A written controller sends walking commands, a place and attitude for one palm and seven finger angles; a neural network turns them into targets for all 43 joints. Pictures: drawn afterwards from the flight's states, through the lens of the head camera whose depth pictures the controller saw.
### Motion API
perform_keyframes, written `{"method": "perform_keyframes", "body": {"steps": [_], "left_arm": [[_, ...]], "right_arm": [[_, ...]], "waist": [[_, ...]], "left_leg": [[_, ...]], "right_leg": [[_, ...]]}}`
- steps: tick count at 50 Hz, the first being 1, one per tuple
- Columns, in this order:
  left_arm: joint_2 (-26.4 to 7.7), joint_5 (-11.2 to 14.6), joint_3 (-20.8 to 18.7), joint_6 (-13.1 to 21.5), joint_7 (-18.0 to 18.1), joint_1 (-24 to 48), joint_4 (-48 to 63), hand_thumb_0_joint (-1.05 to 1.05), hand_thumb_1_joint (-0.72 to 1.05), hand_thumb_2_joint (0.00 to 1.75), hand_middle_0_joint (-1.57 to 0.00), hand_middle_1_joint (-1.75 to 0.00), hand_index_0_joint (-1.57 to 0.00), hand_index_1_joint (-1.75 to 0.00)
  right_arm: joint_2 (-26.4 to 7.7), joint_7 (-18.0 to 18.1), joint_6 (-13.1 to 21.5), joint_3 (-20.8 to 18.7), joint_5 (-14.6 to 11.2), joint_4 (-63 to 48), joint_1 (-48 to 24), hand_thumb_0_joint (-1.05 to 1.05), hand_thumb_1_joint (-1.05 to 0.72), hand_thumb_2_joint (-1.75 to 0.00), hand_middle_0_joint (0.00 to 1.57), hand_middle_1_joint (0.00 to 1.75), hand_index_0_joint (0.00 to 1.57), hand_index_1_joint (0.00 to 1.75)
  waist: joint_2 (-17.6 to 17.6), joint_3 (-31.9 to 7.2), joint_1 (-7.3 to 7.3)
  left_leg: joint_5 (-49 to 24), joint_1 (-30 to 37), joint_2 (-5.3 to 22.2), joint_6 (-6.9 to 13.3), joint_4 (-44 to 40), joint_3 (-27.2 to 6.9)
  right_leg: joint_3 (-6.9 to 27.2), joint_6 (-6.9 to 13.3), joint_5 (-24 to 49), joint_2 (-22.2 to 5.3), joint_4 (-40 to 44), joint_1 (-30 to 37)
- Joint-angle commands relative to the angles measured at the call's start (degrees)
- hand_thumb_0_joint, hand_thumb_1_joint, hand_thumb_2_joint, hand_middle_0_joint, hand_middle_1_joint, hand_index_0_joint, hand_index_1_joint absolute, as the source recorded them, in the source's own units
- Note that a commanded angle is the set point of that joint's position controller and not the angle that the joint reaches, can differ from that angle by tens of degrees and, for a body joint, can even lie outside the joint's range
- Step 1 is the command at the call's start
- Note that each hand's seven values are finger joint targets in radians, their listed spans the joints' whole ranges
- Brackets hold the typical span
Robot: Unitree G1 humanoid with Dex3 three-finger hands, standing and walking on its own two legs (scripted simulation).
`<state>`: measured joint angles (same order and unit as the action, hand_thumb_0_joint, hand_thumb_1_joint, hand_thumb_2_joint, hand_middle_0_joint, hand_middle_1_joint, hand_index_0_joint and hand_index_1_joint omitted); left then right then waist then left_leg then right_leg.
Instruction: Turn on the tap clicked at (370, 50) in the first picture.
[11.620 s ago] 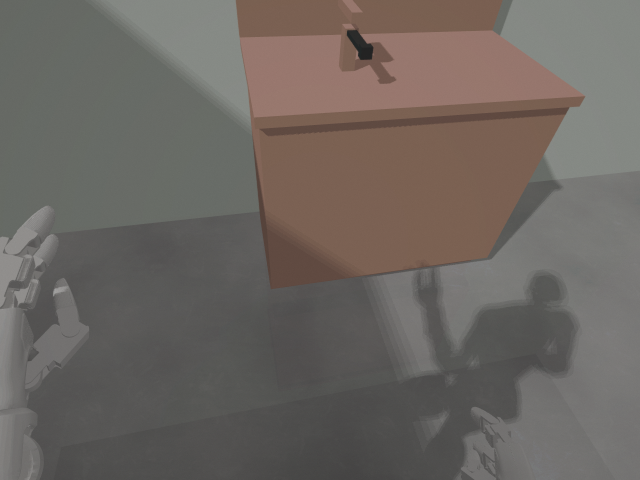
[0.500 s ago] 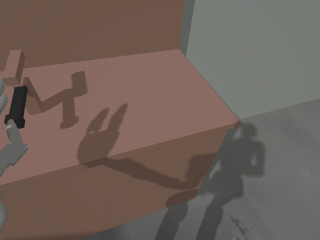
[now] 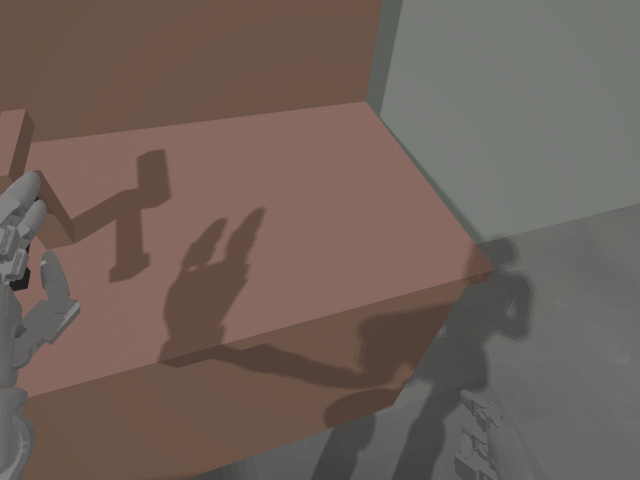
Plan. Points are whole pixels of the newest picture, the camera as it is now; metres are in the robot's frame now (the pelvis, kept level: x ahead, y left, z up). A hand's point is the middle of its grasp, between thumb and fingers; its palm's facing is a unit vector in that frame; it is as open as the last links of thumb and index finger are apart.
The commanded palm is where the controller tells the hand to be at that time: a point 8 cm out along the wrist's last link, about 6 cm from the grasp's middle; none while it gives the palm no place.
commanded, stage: come to a stop and stand still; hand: left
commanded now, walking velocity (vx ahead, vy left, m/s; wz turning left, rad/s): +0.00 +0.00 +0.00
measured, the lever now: (7, 275) +0.27 +0.37 +0.12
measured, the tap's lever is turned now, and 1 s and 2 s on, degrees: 0 0 0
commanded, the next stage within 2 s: look again from close up in 0.24 s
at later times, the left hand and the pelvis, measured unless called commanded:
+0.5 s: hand (74, 311) +0.22 +0.25 +0.16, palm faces +0.43 -0.84 -0.33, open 7.4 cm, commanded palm +0.16 +0.28 +0.18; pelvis +0.00 +0.00 +0.00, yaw +1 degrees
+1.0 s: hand (66, 345) +0.19 +0.24 +0.16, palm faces +0.39 -0.83 -0.39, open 7.4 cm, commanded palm +0.13 +0.28 +0.18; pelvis -0.03 +0.00 +0.00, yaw +1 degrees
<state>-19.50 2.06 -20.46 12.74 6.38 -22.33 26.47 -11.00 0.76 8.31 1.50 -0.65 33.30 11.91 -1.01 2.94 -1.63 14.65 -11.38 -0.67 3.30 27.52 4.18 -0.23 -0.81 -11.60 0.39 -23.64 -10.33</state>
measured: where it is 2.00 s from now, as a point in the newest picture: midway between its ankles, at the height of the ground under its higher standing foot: outside the picture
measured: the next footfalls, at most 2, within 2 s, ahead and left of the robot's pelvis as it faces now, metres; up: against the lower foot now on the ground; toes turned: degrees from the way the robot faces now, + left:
right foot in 1.46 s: -0.07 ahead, -0.09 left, +0.00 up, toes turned -1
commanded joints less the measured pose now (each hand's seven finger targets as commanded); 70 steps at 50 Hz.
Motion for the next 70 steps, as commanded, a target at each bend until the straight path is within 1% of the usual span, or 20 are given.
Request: {"method": "perform_keyframes", "body": {"steps": [1,9,15,23,29,30,34,35,44,45,49,50,54,55,58,60,61,63,65,70], "left_arm": [[-8.91,0.43,-5.17,1.76,0.56,2.44,9.77,0.00,0.90,0.90,-0.20,-0.30,-0.20,-0.30],[-11.44,0.87,-7.28,1.45,1.18,2.07,15.85,0.00,0.90,0.90,-0.20,-0.30,-0.20,-0.30],[-8.63,1.17,-4.96,0.89,1.21,1.13,11.59,0.00,0.90,0.90,-0.20,-0.30,-0.20,-0.30],[-8.50,0.77,-4.05,0.48,1.30,3.87,10.58,0.00,0.90,0.90,-0.20,-0.30,-0.20,-0.30],[-10.70,0.65,-6.13,0.48,1.79,3.34,12.74,0.00,0.90,0.90,-0.20,-0.30,-0.20,-0.30],[-9.07,0.90,-4.92,0.46,1.60,2.14,11.16,0.00,0.90,0.90,-0.20,-0.30,-0.20,-0.30],[-10.28,0.82,-6.01,0.51,1.74,1.74,12.63,0.00,0.90,0.90,-0.20,-0.30,-0.20,-0.30],[-8.92,0.96,-4.75,0.58,1.68,1.69,12.22,0.00,0.90,0.90,-0.20,-0.30,-0.20,-0.30],[-10.94,0.94,-6.55,1.50,2.25,-1.06,14.12,0.00,0.90,0.90,-0.20,-0.30,-0.20,-0.30],[-9.87,1.00,-5.62,1.67,2.15,-1.42,13.81,0.00,0.90,0.90,-0.20,-0.30,-0.20,-0.30],[-11.99,1.09,-7.70,2.58,2.34,-2.88,16.45,0.00,0.90,0.90,-0.20,-0.30,-0.20,-0.30],[-10.78,1.13,-6.44,2.83,2.20,-2.83,16.67,0.00,0.90,0.90,-0.20,-0.30,-0.20,-0.30],[-13.17,0.98,-9.18,4.35,2.64,-4.08,18.70,0.00,0.90,0.90,-0.20,-0.30,-0.20,-0.30],[-11.66,1.00,-7.88,4.49,2.46,-4.43,18.35,0.00,0.90,0.90,-0.20,-0.30,-0.20,-0.30],[-12.99,0.49,-10.13,5.80,2.58,-3.95,19.13,0.00,0.90,0.90,-0.20,-0.30,-0.20,-0.30],[-11.25,0.59,-9.80,4.79,2.31,-4.40,17.20,0.00,0.90,0.90,-0.20,-0.30,-0.20,-0.30],[-11.65,0.29,-10.11,4.55,2.27,-2.02,17.85,0.00,0.90,0.90,-0.20,-0.30,-0.20,-0.30],[-11.29,0.42,-9.76,3.76,2.58,0.24,16.71,0.00,0.90,0.90,-0.20,-0.30,-0.20,-0.30],[-8.78,0.70,-6.86,2.70,2.64,-0.05,15.66,0.00,0.90,0.90,-0.20,-0.30,-0.20,-0.30],[-7.34,-0.20,-3.07,-0.09,2.60,2.62,15.13,0.00,0.90,0.90,-0.20,-0.30,-0.20,-0.30]], "right_arm": [[-7.13,0.52,1.77,-3.40,-0.45,-9.02,-4.16,0.00,-0.90,-0.90,0.20,0.30,0.20,0.30],[-6.81,1.16,0.50,-3.17,-0.59,-10.01,-5.80,0.00,-0.90,-0.90,0.20,0.30,0.20,0.30],[-7.02,1.34,0.03,-3.06,-0.24,-9.40,-5.01,0.00,-0.90,-0.90,0.20,0.30,0.20,0.30],[-7.16,1.67,0.15,-3.50,-0.38,-9.62,-5.12,0.00,-0.90,-0.90,0.20,0.30,0.20,0.30],[-6.87,1.93,0.20,-3.35,-0.47,-9.65,-6.02,0.00,-0.90,-0.90,0.20,0.30,0.20,0.30],[-6.95,1.89,0.03,-3.23,-0.15,-9.46,-5.61,0.00,-0.90,-0.90,0.20,0.30,0.20,0.30],[-6.85,1.87,0.25,-3.38,-0.52,-9.59,-5.92,0.00,-0.90,-0.90,0.20,0.30,0.20,0.30],[-7.07,1.90,0.10,-3.22,-0.19,-9.57,-5.52,0.00,-0.90,-0.90,0.20,0.30,0.20,0.30],[-7.53,2.15,0.10,-3.60,-0.34,-10.30,-6.11,0.00,-0.90,-0.90,0.20,0.30,0.20,0.30],[-7.79,2.07,-0.32,-3.39,0.05,-10.30,-5.42,0.00,-0.90,-0.90,0.20,0.30,0.20,0.30],[-7.91,2.20,-0.49,-3.90,-0.18,-10.94,-5.92,0.00,-0.90,-0.90,0.20,0.30,0.20,0.30],[-8.00,2.09,-0.89,-3.65,0.14,-11.14,-5.32,0.00,-0.90,-0.90,0.20,0.30,0.20,0.30],[-8.22,2.30,-0.49,-4.09,0.21,-10.96,-4.76,0.00,-0.90,-0.90,0.20,0.30,0.20,0.30],[-8.18,2.22,-0.81,-3.83,0.38,-11.13,-4.24,0.00,-0.90,-0.90,0.20,0.30,0.20,0.30],[-8.57,2.49,-0.11,-4.08,0.41,-11.49,-4.36,0.00,-0.90,-0.90,0.20,0.30,0.20,0.30],[-8.67,2.65,0.19,-3.63,0.08,-11.32,-4.58,0.00,-0.90,-0.90,0.20,0.30,0.20,0.30],[-8.28,2.74,0.86,-3.90,-0.13,-11.30,-4.48,0.00,-0.90,-0.90,0.20,0.30,0.20,0.30],[-7.33,2.45,1.68,-4.01,-0.01,-9.75,-3.14,0.00,-0.90,-0.90,0.20,0.30,0.20,0.30],[-7.35,2.11,2.30,-4.02,-0.04,-8.66,-2.59,0.00,-0.90,-0.90,0.20,0.30,0.20,0.30],[-7.14,1.26,2.28,-3.08,0.35,-7.86,-4.21,0.00,-0.90,-0.90,0.20,0.30,0.20,0.30]], "waist": [[3.73,-9.33,0.43],[5.61,-10.75,0.41],[5.15,-8.21,0.61],[3.36,-6.52,0.56],[4.09,-7.20,0.42],[3.58,-6.94,0.54],[4.42,-6.74,0.49],[5.05,-6.11,0.59],[3.35,-8.26,0.04],[2.60,-9.13,0.13],[2.61,-9.20,0.13],[1.74,-9.53,0.29],[1.44,-9.26,0.86],[1.10,-9.29,1.05],[2.99,-8.15,1.33],[10.80,-8.98,0.89],[12.99,-8.32,1.12],[10.27,-7.22,1.63],[6.37,-7.89,2.06],[12.68,-6.66,0.89]], "left_leg": [[-19.98,2.85,6.08,-3.43,-4.55,-5.68],[-22.15,4.04,5.67,-3.48,-4.08,-5.62],[-13.88,1.30,5.94,-2.93,-6.27,-6.06],[-6.32,-0.77,6.03,-2.34,-8.38,-7.16],[-6.38,-0.33,5.72,-2.30,-8.45,-7.13],[-5.68,-0.83,5.66,-2.08,-8.54,-7.02],[-5.66,-0.33,5.70,-2.38,-8.53,-7.19],[-5.52,-1.42,5.65,-2.20,-8.74,-7.16],[-14.57,-1.68,6.28,-2.39,-3.63,-7.30],[-13.97,-2.79,6.23,-2.16,-3.68,-7.63],[-11.14,-3.99,5.95,-2.05,-0.54,-8.06],[-9.57,-5.19,5.88,-1.79,-0.25,-8.60],[-1.60,-4.96,5.25,-1.62,1.97,-9.29],[0.65,-6.67,5.56,-1.26,0.94,-10.37],[9.09,-12.08,7.35,0.14,-2.79,-12.61],[17.97,-16.72,13.32,1.84,-13.77,-17.91],[21.89,-17.98,16.26,2.67,-17.88,-20.81],[21.37,-12.44,16.49,2.61,-18.32,-20.94],[16.57,-2.96,14.96,1.84,-15.62,-19.21],[23.46,-3.17,10.22,-4.56,-18.82,-15.92]], "right_leg": [[1.71,1.82,17.02,-2.84,0.21,4.67],[1.44,2.11,18.33,-3.10,-0.31,6.00],[1.48,1.79,13.18,-3.01,1.21,5.17],[2.64,1.82,9.70,-3.21,2.43,5.45],[2.34,1.84,9.54,-3.30,2.74,6.06],[2.16,1.79,8.91,-3.33,3.10,5.91],[2.69,1.99,8.84,-3.38,3.23,5.43],[2.46,1.83,8.80,-3.39,3.48,5.65],[5.00,2.95,17.97,-6.37,0.64,4.30],[4.50,2.82,16.86,-6.36,0.09,5.22],[7.51,4.53,16.41,-8.76,-0.46,1.40],[7.34,4.68,14.22,-9.16,-0.76,1.23],[9.73,6.29,8.06,-11.29,-0.47,-5.16],[8.54,5.96,4.94,-10.69,-1.42,-4.96],[6.21,4.89,0.15,-8.15,-5.76,-4.64],[0.24,1.49,-5.42,-1.93,-16.93,0.70],[-0.16,0.68,-9.80,-0.21,-23.74,0.73],[1.53,0.80,-13.30,0.11,-28.35,-6.17],[1.43,0.79,-13.57,-0.40,-23.36,-11.39],[-3.48,2.43,-10.43,2.19,0.79,0.50]]}}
